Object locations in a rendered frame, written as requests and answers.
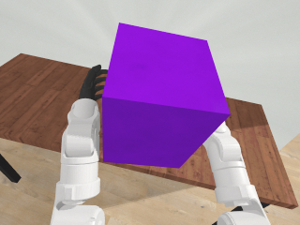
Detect robot right upper arm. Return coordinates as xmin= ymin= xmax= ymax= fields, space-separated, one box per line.
xmin=217 ymin=210 xmax=270 ymax=225

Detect robot right forearm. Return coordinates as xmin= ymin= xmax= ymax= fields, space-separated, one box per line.
xmin=203 ymin=121 xmax=271 ymax=225

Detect robot left hand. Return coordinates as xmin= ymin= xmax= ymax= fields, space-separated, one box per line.
xmin=78 ymin=64 xmax=108 ymax=101

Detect robot left forearm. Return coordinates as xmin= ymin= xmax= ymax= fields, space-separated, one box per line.
xmin=50 ymin=98 xmax=100 ymax=225

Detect table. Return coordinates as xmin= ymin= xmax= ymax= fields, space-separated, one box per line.
xmin=0 ymin=53 xmax=299 ymax=225

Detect robot left upper arm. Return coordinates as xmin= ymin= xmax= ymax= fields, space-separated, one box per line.
xmin=52 ymin=204 xmax=105 ymax=225

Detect carton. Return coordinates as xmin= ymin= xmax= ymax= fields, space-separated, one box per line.
xmin=102 ymin=22 xmax=231 ymax=169

